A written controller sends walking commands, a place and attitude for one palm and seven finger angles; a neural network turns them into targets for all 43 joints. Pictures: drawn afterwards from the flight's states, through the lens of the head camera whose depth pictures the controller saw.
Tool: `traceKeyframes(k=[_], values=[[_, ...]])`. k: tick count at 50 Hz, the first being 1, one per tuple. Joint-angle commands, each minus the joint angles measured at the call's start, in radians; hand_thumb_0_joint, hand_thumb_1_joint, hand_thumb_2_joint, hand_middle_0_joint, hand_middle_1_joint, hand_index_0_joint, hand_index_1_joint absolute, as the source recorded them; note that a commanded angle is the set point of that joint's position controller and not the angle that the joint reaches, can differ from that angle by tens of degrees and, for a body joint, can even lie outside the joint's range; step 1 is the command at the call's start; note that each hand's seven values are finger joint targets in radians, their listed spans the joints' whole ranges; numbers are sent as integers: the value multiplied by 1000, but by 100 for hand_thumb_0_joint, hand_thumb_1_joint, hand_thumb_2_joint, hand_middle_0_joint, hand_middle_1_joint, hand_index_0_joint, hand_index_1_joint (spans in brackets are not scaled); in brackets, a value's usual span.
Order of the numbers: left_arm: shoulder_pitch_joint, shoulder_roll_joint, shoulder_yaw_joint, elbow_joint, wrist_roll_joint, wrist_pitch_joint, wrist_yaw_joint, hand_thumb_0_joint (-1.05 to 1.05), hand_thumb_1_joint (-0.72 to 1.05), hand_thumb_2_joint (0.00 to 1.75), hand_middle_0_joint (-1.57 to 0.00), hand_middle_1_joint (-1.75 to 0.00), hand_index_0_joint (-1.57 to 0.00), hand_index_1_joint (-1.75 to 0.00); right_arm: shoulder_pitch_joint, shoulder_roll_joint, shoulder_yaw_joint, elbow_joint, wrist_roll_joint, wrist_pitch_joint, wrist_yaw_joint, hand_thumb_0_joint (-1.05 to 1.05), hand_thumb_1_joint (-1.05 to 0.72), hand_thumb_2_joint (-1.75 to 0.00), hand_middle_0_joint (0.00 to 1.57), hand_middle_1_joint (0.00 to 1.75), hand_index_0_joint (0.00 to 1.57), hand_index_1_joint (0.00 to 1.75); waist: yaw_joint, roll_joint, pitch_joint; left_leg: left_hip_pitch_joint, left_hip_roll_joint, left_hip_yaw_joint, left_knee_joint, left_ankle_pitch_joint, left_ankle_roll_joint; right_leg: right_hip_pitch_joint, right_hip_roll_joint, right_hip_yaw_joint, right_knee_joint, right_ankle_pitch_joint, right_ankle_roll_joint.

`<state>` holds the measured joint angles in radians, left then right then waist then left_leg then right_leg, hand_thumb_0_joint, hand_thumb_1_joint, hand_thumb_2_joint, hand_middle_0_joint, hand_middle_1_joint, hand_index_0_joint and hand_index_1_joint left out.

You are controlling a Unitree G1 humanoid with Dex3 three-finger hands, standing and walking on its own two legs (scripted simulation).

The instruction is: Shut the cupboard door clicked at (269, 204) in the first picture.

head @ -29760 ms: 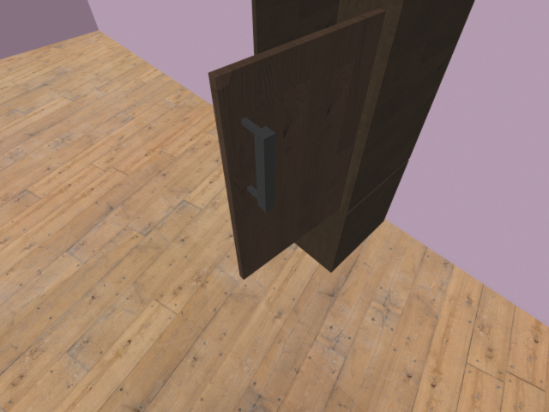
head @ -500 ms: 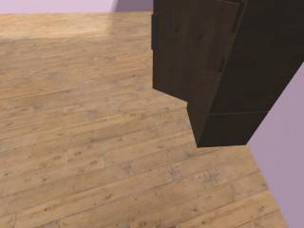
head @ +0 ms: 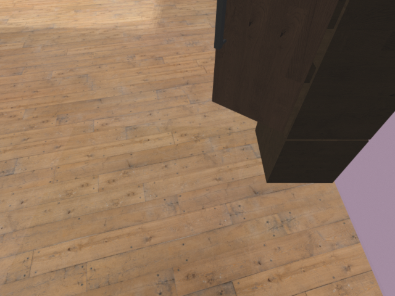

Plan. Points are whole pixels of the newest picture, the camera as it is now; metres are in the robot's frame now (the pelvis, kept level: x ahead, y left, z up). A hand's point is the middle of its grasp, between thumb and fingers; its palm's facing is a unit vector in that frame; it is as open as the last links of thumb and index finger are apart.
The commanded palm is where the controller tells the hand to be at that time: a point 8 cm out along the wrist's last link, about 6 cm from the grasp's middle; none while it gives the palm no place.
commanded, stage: walk to a spot facing it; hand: left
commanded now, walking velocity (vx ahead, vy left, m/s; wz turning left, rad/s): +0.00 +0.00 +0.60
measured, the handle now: (223, 22) +1.01 -0.06 +0.08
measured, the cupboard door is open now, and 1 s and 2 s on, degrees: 55 55 55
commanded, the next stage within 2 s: turn to face it in 1.16 s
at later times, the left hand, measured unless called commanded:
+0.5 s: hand out of the picture +0.10 +0.22 -0.13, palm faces +0.26 -0.93 -0.26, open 7.4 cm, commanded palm none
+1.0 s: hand out of the picture -0.04 +0.13 -0.17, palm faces +0.68 -0.70 -0.23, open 7.4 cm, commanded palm none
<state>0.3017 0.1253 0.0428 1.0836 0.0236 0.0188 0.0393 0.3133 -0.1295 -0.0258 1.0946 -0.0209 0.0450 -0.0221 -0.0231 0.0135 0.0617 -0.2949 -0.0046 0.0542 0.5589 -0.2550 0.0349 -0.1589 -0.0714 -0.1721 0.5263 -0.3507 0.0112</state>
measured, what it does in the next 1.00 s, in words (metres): walks ahead, turning left: right foot, then left foot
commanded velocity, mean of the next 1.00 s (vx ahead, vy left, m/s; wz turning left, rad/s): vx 0.26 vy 0.00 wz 0.59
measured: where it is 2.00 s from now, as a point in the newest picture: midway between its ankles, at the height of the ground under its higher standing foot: (148, 255)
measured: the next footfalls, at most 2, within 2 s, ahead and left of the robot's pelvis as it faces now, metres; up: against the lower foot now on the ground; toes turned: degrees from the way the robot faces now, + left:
right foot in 0.52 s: +0.10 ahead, -0.13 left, +0.00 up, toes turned +21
left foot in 0.96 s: +0.21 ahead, +0.18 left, +0.00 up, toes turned +46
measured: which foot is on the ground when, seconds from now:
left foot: down 0.00-0.52, up 0.54-0.94, down 0.96-1.00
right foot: down 0.00-0.12, up 0.14-0.50, down 0.52-0.96, up 0.98-1.00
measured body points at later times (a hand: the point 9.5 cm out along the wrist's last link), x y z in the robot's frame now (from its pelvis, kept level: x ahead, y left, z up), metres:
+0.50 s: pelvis +0.02 -0.02 +0.01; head +0.07 -0.01 +0.46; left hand +0.09 +0.27 -0.11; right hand +0.13 -0.27 -0.14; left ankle +0.03 +0.09 -0.73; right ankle +0.05 -0.15 -0.71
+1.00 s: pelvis +0.17 +0.07 -0.03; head +0.23 +0.11 +0.42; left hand -0.07 +0.17 -0.15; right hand +0.46 -0.01 -0.16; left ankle +0.18 +0.15 -0.74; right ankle +0.08 -0.14 -0.68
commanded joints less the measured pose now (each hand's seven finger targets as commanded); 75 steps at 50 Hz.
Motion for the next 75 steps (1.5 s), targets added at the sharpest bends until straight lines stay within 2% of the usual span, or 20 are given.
traceKeyframes(k=[1,4,6,7,11,20,24,26,27,33,41,45,47,48,49,54,67,70,73,75], values=[[12,188,53,-96,5,-9,12,0,90,90,-20,-30,-20,-30,2,-93,-36,-110,-3,-4,10,0,-90,-90,20,30,20,30,5,-190,22,-100,47,10,212,-49,-37,-80,-299,142,-151,141,-150],[-38,212,62,-141,8,-2,7,0,90,90,-20,-30,-20,-30,12,-126,-47,-142,0,-9,24,0,-90,-90,20,30,20,30,-17,-58,10,-10,99,-41,65,87,-22,-151,-265,20,27,184,-81],[-46,157,53,-186,-10,14,7,0,90,90,-20,-30,-20,-30,110,-245,-64,-137,-19,-21,6,0,-90,-90,20,30,20,30,-60,351,-38,122,320,-566,-215,503,117,-331,1,-8,435,-281,43],[-109,176,47,-207,0,24,12,0,90,90,-20,-30,-20,-30,159,-271,-69,-114,-16,-20,-7,0,-90,-90,20,30,20,30,-79,286,-81,144,352,-636,-268,378,114,-360,10,129,599,-311,20],[-135,162,52,-219,4,-2,-20,0,90,90,-20,-30,-20,-30,18,-245,-57,-178,-16,-38,-12,0,-90,-90,20,30,20,30,-19,66,-88,98,232,-483,-299,-45,111,-396,-1,201,602,-46,40],[-195,190,39,-300,8,-11,-49,0,90,90,-20,-30,-20,-30,-4,-309,-81,-216,-17,-38,7,0,-90,-90,20,30,20,30,-28,137,-60,56,158,-533,-348,-337,133,-296,68,153,250,-80,46],[-5,218,51,-259,7,-18,-49,0,90,90,-20,-30,-20,-30,-101,-291,-86,-245,-9,-29,13,0,-90,-90,20,30,20,30,68,114,-75,-204,48,-453,-244,-377,76,121,114,108,-73,16,28],[94,361,81,-256,30,-33,-20,0,90,90,-20,-30,-20,-30,-127,-151,-62,-297,13,-40,19,0,-90,-90,20,30,20,30,123,-333,-53,-639,-143,-135,328,-361,-39,371,-371,709,-406,-422,-119],[45,364,71,-267,3,-30,-16,0,90,90,-20,-30,-20,-30,-170,-216,-71,-309,-13,-42,26,0,-90,-90,20,30,20,30,91,-177,16,-603,-61,-160,517,-296,-43,193,-464,733,-433,-415,-157],[25,197,37,-214,2,-89,-23,0,90,90,-20,-30,-20,-30,-143,-162,-59,-260,-9,-32,69,0,-90,-90,20,30,20,30,13,-177,24,-494,31,-45,626,29,-61,164,-195,130,-282,429,-61],[211,214,28,-143,9,-93,-10,0,90,90,-20,-30,-20,-30,-370,-128,-17,-313,-4,-34,87,0,-90,-90,20,30,20,30,68,-195,68,-387,7,90,262,23,-4,257,-232,-8,-217,863,-66],[179,285,41,-148,1,-95,-14,0,90,90,-20,-30,-20,-30,-201,-173,-29,-279,-7,-52,72,0,-90,-90,20,30,20,30,-25,-214,-54,-71,-91,164,122,-61,64,242,-262,-78,38,1157,-64],[137,283,38,-170,-11,-94,-25,0,90,90,-20,-30,-20,-30,55,-287,-63,-228,-19,-55,55,0,-90,-90,20,30,20,30,-158,-125,-219,405,9,9,-12,68,130,-59,-229,-104,488,762,-13],[153,212,33,-219,-21,-89,-42,0,90,90,-20,-30,-20,-30,123,-419,-98,-217,-27,-58,44,0,-90,-90,20,30,20,30,-152,137,-317,632,370,-532,-49,270,294,-421,-47,-56,862,-164,33],[41,221,33,-275,-18,-80,-34,0,90,90,-20,-30,-20,-30,152,-447,-102,-209,2,-54,36,0,-90,-90,20,30,20,30,-155,27,-291,584,451,-622,-155,318,339,-531,-42,102,940,-220,21],[54,151,44,-213,17,-42,-45,0,90,90,-20,-30,-20,-30,-93,-250,-45,-258,-4,-103,11,0,-90,-90,20,30,20,30,6,22,-43,81,239,-312,-290,163,181,-439,-98,177,732,10,47],[-190,126,19,-282,0,-40,-45,0,90,90,-20,-30,-20,-30,53,-189,-49,-153,-3,-93,-10,0,-90,-90,20,30,20,30,-8,111,-20,228,172,-170,-170,659,122,-292,24,117,136,243,23],[-41,152,19,-224,0,-50,-35,0,90,90,-20,-30,-20,-30,68,-184,-38,-121,4,-90,-18,0,-90,-90,20,30,20,30,69,55,-49,173,160,-136,-16,711,60,-1,62,108,-2,348,-24],[151,300,45,-158,-4,-71,-21,0,90,90,-20,-30,-20,-30,168,-134,-37,-128,26,-82,-18,0,-90,-90,20,30,20,30,88,-303,-281,-104,-55,-44,616,-399,-37,320,-380,627,-106,1018,-301],[-20,238,39,-204,-4,-46,-9,0,90,90,-20,-30,-20,-30,58,-151,-35,-141,16,-62,-14,0,-90,-90,20,30,20,30,61,-207,-135,-168,18,-97,673,-330,-43,108,-287,583,-204,672,-287]])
